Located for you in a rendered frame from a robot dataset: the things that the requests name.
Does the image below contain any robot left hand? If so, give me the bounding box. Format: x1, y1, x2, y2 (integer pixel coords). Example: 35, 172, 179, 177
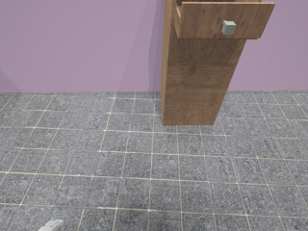
38, 219, 64, 231

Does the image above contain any handle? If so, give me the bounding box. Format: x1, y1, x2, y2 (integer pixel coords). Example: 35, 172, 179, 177
221, 20, 237, 35

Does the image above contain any cabinet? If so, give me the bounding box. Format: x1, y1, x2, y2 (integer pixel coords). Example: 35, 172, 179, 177
160, 0, 263, 126

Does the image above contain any drawer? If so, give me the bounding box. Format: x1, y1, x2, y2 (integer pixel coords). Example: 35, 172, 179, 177
174, 0, 275, 39

